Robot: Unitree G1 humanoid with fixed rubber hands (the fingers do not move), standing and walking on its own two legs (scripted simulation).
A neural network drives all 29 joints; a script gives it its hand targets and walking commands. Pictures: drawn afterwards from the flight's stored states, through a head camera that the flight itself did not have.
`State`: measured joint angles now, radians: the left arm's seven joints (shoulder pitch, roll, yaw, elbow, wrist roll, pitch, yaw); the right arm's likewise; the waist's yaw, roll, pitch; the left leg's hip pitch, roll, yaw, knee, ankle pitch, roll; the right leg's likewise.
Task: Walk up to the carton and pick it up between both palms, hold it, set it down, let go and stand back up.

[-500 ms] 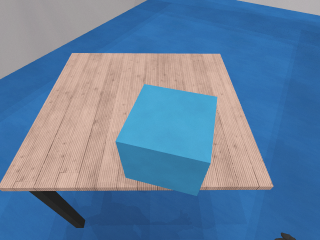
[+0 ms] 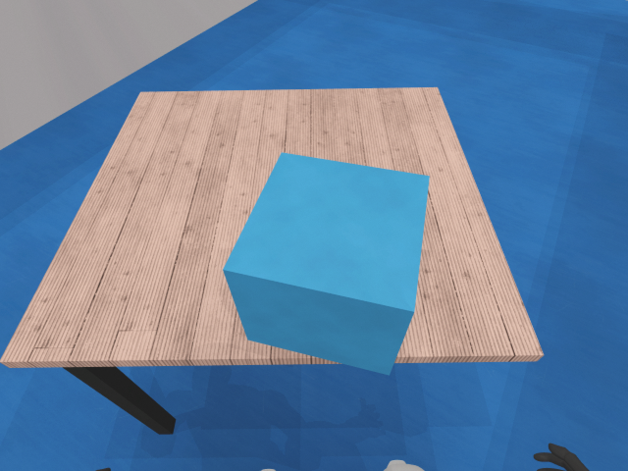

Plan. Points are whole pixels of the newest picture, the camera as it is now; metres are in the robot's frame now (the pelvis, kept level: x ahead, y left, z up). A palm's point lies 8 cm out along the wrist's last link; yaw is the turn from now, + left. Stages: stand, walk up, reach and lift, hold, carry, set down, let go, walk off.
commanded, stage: reach and lift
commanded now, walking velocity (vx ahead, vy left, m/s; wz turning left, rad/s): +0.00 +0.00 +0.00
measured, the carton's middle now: (334, 261) +0.43 +0.00 +0.00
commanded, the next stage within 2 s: none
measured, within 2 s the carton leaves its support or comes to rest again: neither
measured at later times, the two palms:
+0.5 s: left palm (109, 457) +0.17 +0.28 -0.06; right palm out of the picture +0.11 -0.28 -0.05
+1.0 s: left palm (98, 441) +0.18 +0.27 -0.02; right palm out of the picture +0.15 -0.21 -0.01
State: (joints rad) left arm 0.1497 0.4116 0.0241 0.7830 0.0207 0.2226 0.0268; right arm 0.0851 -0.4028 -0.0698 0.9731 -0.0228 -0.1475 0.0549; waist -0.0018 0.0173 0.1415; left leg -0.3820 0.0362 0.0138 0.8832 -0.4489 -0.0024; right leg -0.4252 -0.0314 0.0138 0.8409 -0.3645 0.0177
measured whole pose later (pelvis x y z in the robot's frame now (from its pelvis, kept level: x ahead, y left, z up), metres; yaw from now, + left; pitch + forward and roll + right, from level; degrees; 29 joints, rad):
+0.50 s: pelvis -0.01 +0.00 +0.02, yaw +0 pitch -5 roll -1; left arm 0.09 0.34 0.10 0.48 0.04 0.30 -0.02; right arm 0.22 -0.25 -0.11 0.78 -0.02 -0.27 -0.05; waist 0.00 -0.05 0.14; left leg -0.29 0.05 0.02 0.74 -0.37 -0.01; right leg -0.33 -0.02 0.01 0.68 -0.27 0.03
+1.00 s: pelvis -0.01 +0.01 +0.03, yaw +1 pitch -9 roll -3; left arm 0.13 0.34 0.02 0.48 -0.09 0.11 -0.08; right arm 0.26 -0.10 -0.11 0.52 -0.02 -0.16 -0.12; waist 0.00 0.01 0.10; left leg -0.17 0.05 0.00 0.69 -0.36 0.02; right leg -0.15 0.00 0.01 0.53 -0.23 0.03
